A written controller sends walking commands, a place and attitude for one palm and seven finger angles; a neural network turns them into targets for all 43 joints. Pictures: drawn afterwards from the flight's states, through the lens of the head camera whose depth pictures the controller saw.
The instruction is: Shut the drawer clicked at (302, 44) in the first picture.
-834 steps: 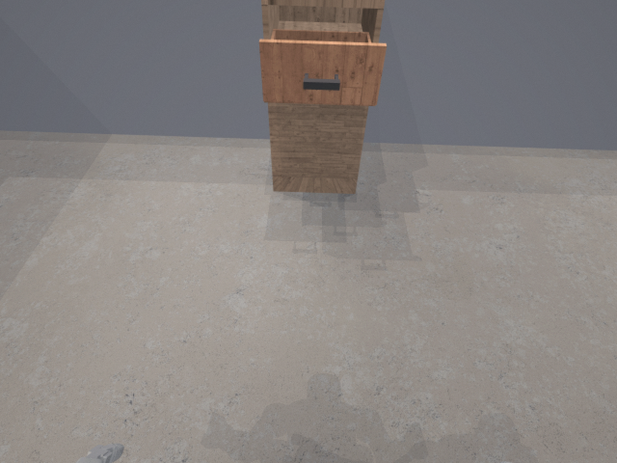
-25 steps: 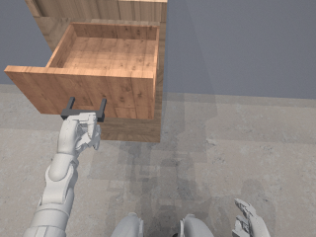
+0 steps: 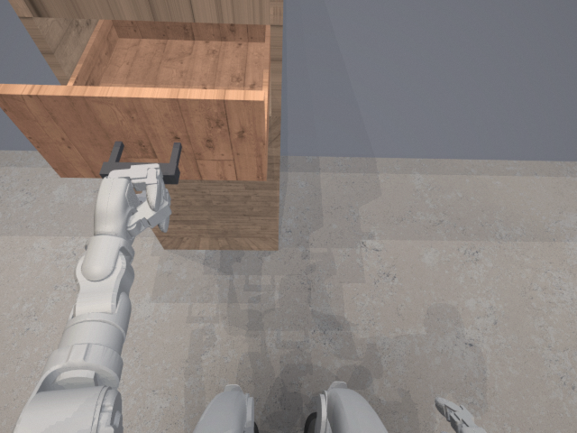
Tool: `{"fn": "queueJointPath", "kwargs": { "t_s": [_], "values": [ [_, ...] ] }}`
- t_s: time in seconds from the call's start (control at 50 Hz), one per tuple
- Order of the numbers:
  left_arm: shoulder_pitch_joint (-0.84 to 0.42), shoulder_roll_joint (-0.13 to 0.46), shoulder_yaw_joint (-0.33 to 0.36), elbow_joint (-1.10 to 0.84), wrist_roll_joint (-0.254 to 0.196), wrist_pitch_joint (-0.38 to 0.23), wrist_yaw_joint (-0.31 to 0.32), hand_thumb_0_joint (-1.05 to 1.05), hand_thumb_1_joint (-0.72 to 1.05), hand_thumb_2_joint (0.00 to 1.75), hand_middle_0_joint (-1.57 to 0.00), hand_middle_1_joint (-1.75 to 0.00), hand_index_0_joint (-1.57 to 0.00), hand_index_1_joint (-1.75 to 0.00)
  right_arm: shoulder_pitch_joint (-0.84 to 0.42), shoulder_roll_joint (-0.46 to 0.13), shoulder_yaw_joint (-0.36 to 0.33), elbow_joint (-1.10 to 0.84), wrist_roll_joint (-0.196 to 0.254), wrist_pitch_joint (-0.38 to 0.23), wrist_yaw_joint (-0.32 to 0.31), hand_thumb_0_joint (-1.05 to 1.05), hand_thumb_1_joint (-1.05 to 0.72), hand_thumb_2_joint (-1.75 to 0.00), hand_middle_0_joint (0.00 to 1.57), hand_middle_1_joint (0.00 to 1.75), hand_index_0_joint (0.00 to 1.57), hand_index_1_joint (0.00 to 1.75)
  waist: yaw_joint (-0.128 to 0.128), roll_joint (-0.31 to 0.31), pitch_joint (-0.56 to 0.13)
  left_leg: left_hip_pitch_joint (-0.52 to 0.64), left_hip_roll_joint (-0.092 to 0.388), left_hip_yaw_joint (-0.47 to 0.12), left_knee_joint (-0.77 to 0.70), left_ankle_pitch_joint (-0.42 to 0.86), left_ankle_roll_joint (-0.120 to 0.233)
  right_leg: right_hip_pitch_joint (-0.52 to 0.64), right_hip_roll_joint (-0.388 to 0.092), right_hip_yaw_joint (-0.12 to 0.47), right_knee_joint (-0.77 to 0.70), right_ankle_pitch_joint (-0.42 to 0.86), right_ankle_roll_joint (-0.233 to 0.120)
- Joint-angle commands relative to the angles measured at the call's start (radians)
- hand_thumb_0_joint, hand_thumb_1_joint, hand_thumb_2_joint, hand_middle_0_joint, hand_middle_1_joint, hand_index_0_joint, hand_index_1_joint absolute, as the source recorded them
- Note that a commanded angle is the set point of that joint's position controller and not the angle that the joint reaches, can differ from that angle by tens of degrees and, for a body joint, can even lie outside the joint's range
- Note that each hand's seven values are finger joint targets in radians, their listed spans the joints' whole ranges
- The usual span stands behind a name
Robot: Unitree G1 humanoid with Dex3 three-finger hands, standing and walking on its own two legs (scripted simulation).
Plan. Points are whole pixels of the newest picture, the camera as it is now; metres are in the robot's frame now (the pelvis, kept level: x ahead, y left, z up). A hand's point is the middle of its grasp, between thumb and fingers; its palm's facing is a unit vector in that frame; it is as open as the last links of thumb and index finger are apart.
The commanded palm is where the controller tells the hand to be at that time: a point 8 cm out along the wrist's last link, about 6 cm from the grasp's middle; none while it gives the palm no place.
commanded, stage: push the drawer shut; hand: left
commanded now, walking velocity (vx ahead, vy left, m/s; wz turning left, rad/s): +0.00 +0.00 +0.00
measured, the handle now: (144, 161) +0.49 +0.22 +0.04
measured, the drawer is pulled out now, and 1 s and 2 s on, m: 0.17 0.05 0.00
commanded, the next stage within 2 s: pull the fist back off the drawer in 1.76 s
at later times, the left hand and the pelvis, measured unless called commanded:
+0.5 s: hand (170, 163) +0.49 +0.18 +0.05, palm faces -0.01 -1.00 -0.04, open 2.8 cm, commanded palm +0.47 +0.22 +0.05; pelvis +0.00 +0.01 -0.01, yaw -1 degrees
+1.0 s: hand (174, 137) +0.54 +0.18 +0.05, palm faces +0.00 -1.00 -0.03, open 2.9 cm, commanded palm +0.53 +0.22 +0.05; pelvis +0.01 +0.02 -0.01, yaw -2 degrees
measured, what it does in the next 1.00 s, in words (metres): stands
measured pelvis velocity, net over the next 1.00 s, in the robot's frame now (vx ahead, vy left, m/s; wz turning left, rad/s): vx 0.01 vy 0.02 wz -0.04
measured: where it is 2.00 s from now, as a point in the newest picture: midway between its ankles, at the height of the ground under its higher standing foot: outside the picture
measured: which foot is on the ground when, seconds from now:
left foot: down 0.00-1.00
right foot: down 0.00-1.00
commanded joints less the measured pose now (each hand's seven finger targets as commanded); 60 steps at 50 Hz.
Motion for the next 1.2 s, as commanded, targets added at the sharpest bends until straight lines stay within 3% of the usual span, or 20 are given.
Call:
{"fn": "queueJointPath", "kwargs": {
  "t_s": [0.0, 0.06, 0.2, 0.24, 0.28, 0.32, 0.34, 0.4, 0.46, 0.52, 0.58, 0.6, 0.66, 0.7, 0.8, 0.86, 1.06, 1.08, 1.14, 1.18],
  "values": [
    [-0.478, 0.190, 0.052, -0.152, -0.016, -0.067, 0.010, 0.00, 0.90, 0.90, -1.40, -1.60, -1.40, -1.60, 0.067, -0.150, -0.061, -0.095, -0.001, -0.027, -0.007, 0.00, -0.90, -0.90, 0.20, 0.30, 0.20, 0.30, -0.042, 0.048, -0.373, 0.176, -0.006, -0.073, -0.153, 0.158, -0.010, 0.199, 0.010, 0.112, -0.154, 0.129, 0.025],
    [-0.537, 0.240, 0.086, -0.098, -0.011, -0.071, 0.005, 0.00, 0.90, 0.90, -1.40, -1.60, -1.40, -1.60, 0.081, -0.156, -0.061, -0.079, -0.003, -0.015, -0.007, 0.00, -0.90, -0.90, 0.20, 0.30, 0.20, 0.30, -0.050, 0.047, -0.383, 0.167, -0.004, -0.073, -0.142, 0.168, -0.011, 0.194, 0.010, 0.115, -0.149, 0.141, 0.028],
    [-0.655, 0.246, 0.088, -0.009, -0.001, -0.081, -0.006, 0.00, 0.90, 0.90, -1.40, -1.60, -1.40, -1.60, 0.115, -0.161, -0.061, -0.068, -0.011, 0.002, -0.002, 0.00, -0.90, -0.90, 0.20, 0.30, 0.20, 0.30, -0.073, 0.059, -0.426, 0.183, -0.001, -0.083, -0.127, 0.196, -0.008, 0.156, 0.016, 0.106, -0.131, 0.154, 0.028],
    [-0.647, 0.275, 0.113, 0.013, 0.005, -0.085, -0.007, 0.00, 0.90, 0.90, -1.40, -1.60, -1.40, -1.60, 0.123, -0.167, -0.062, -0.070, -0.012, 0.010, 0.002, 0.00, -0.90, -0.90, 0.20, 0.30, 0.20, 0.30, -0.060, 0.069, -0.448, 0.197, 0.001, -0.086, -0.128, 0.212, -0.012, 0.159, 0.018, 0.103, -0.126, 0.161, 0.026],
    [-0.679, 0.268, 0.110, 0.037, 0.006, -0.083, -0.003, 0.00, 0.90, 0.90, -1.40, -1.60, -1.40, -1.60, 0.131, -0.165, -0.062, -0.065, -0.014, 0.018, 0.005, 0.00, -0.90, -0.90, 0.20, 0.30, 0.20, 0.30, -0.073, 0.063, -0.441, 0.186, 0.001, -0.083, -0.122, 0.217, -0.009, 0.157, 0.019, 0.104, -0.129, 0.170, 0.028],
    [-0.683, 0.310, 0.142, 0.068, 0.014, -0.083, -0.005, 0.00, 0.90, 0.90, -1.40, -1.60, -1.40, -1.60, 0.148, -0.172, -0.062, -0.064, -0.017, 0.026, 0.006, 0.00, -0.90, -0.90, 0.20, 0.30, 0.20, 0.30, -0.073, 0.040, -0.447, 0.174, 0.003, -0.085, -0.116, 0.234, -0.007, 0.163, 0.023, 0.105, -0.122, 0.187, 0.029],
    [-0.700, 0.293, 0.124, 0.082, 0.018, -0.080, -0.006, 0.00, 0.90, 0.90, -1.40, -1.60, -1.40, -1.60, 0.148, -0.168, -0.060, -0.067, -0.017, 0.031, 0.008, 0.00, -0.90, -0.90, 0.20, 0.30, 0.20, 0.30, -0.081, 0.058, -0.433, 0.169, 0.002, -0.083, -0.118, 0.227, -0.007, 0.152, 0.023, 0.105, -0.124, 0.182, 0.029],
    [-0.756, 0.335, 0.148, 0.115, 0.028, -0.083, -0.004, 0.00, 0.90, 0.90, -1.40, -1.60, -1.40, -1.60, 0.163, -0.175, -0.058, -0.063, -0.021, 0.040, 0.009, 0.00, -0.90, -0.90, 0.20, 0.30, 0.20, 0.30, -0.090, 0.052, -0.416, 0.150, 0.004, -0.092, -0.113, 0.204, -0.005, 0.132, 0.027, 0.104, -0.120, 0.155, 0.027],
    [-0.776, 0.311, 0.133, 0.112, 0.034, -0.085, -0.002, 0.00, 0.90, 0.90, -1.40, -1.60, -1.40, -1.60, 0.175, -0.173, -0.060, -0.064, -0.025, 0.049, 0.014, 0.00, -0.90, -0.90, 0.20, 0.30, 0.20, 0.30, -0.094, 0.095, -0.457, 0.195, 0.006, -0.093, -0.108, 0.244, -0.008, 0.110, 0.027, 0.100, -0.115, 0.176, 0.027],
    [-0.801, 0.356, 0.163, 0.127, 0.041, -0.085, 0.001, 0.00, 0.90, 0.90, -1.40, -1.60, -1.40, -1.60, 0.195, -0.182, -0.061, -0.059, -0.031, 0.061, 0.017, 0.00, -0.90, -0.90, 0.20, 0.30, 0.20, 0.30, -0.102, 0.093, -0.474, 0.212, 0.012, -0.103, -0.102, 0.278, -0.010, 0.097, 0.032, 0.094, -0.108, 0.194, 0.027],
    [-0.831, 0.338, 0.145, 0.149, 0.049, -0.078, 0.003, 0.00, 0.90, 0.90, -1.40, -1.60, -1.40, -1.60, 0.202, -0.178, -0.060, -0.058, -0.033, 0.069, 0.021, 0.00, -0.90, -0.90, 0.20, 0.30, 0.20, 0.30, -0.113, 0.112, -0.460, 0.203, 0.012, -0.100, -0.099, 0.264, -0.009, 0.083, 0.033, 0.095, -0.113, 0.181, 0.029],
    [-0.844, 0.359, 0.162, 0.143, 0.049, -0.080, 0.005, 0.00, 0.90, 0.90, -1.40, -1.60, -1.40, -1.60, 0.213, -0.184, -0.061, -0.057, -0.035, 0.072, 0.020, 0.00, -0.90, -0.90, 0.20, 0.30, 0.20, 0.30, -0.115, 0.089, -0.474, 0.217, 0.014, -0.107, -0.097, 0.286, -0.007, 0.084, 0.036, 0.090, -0.106, 0.196, 0.027],
    [-0.850, 0.376, 0.172, 0.127, 0.057, -0.082, 0.005, 0.00, 0.90, 0.90, -1.40, -1.60, -1.40, -1.60, 0.222, -0.183, -0.061, -0.061, -0.038, 0.082, 0.024, 0.00, -0.90, -0.90, 0.20, 0.30, 0.20, 0.30, -0.105, 0.130, -0.526, 0.246, 0.015, -0.106, -0.093, 0.336, -0.012, 0.098, 0.036, 0.091, -0.102, 0.231, 0.027],
    [-0.870, 0.354, 0.152, 0.143, 0.060, -0.082, 0.007, 0.00, 0.90, 0.90, -1.40, -1.60, -1.40, -1.60, 0.228, -0.182, -0.061, -0.054, -0.041, 0.089, 0.027, 0.00, -0.90, -0.90, 0.20, 0.30, 0.20, 0.30, -0.119, 0.134, -0.507, 0.266, 0.020, -0.117, -0.093, 0.353, -0.016, 0.066, 0.039, 0.082, -0.099, 0.229, 0.025],
    [-0.899, 0.427, 0.200, 0.196, 0.076, -0.073, 0.022, 0.00, 0.90, 0.90, -1.40, -1.60, -1.40, -1.60, 0.244, -0.189, -0.056, -0.047, -0.044, 0.103, 0.026, 0.00, -0.90, -0.90, 0.20, 0.30, 0.20, 0.30, -0.134, 0.093, -0.462, 0.188, 0.019, -0.107, -0.086, 0.309, -0.006, 0.085, 0.042, 0.091, -0.109, 0.216, 0.029],
    [-0.909, 0.430, 0.202, 0.198, 0.084, -0.076, 0.027, 0.00, 0.90, 0.90, -1.40, -1.60, -1.40, -1.60, 0.250, -0.188, -0.055, -0.049, -0.046, 0.107, 0.029, 0.00, -0.90, -0.90, 0.20, 0.30, 0.20, 0.30, -0.133, 0.131, -0.482, 0.210, 0.020, -0.108, -0.083, 0.327, -0.009, 0.072, 0.042, 0.090, -0.108, 0.220, 0.028],
    [-1.056, 0.464, 0.192, 0.226, 0.109, -0.068, 0.028, 0.00, 0.90, 0.90, -1.40, -1.60, -1.40, -1.60, 0.277, -0.199, -0.049, -0.033, -0.059, 0.118, 0.031, 0.00, -0.90, -0.90, 0.20, 0.30, 0.20, 0.30, -0.179, 0.186, -0.523, 0.244, 0.030, -0.135, -0.057, 0.352, -0.012, -0.002, 0.043, 0.079, -0.096, 0.206, 0.029],
    [-1.051, 0.488, 0.207, 0.253, 0.113, -0.062, 0.029, 0.00, 0.90, 0.90, -1.40, -1.60, -1.40, -1.60, 0.281, -0.201, -0.047, -0.031, -0.060, 0.119, 0.030, 0.00, -0.90, -0.90, 0.20, 0.30, 0.20, 0.30, -0.175, 0.172, -0.512, 0.217, 0.028, -0.130, -0.053, 0.336, -0.009, 0.010, 0.045, 0.084, -0.100, 0.199, 0.029],
    [-1.115, 0.506, 0.200, 0.279, 0.124, -0.048, 0.034, 0.00, 0.90, 0.90, -1.40, -1.60, -1.40, -1.60, 0.290, -0.204, -0.040, -0.027, -0.062, 0.122, 0.029, 0.00, -0.90, -0.90, 0.20, 0.30, 0.20, 0.30, -0.204, 0.169, -0.497, 0.174, 0.028, -0.130, -0.042, 0.310, -0.002, -0.001, 0.044, 0.086, -0.099, 0.185, 0.033],
    [-1.138, 0.526, 0.205, 0.277, 0.133, -0.044, 0.034, 0.00, 0.90, 0.90, -1.40, -1.60, -1.40, -1.60, 0.299, -0.207, -0.039, -0.028, -0.064, 0.122, 0.028, 0.00, -0.90, -0.90, 0.20, 0.30, 0.20, 0.30, -0.204, 0.199, -0.509, 0.190, 0.030, -0.138, -0.043, 0.315, -0.005, -0.016, 0.045, 0.082, -0.095, 0.179, 0.030]
  ]
}}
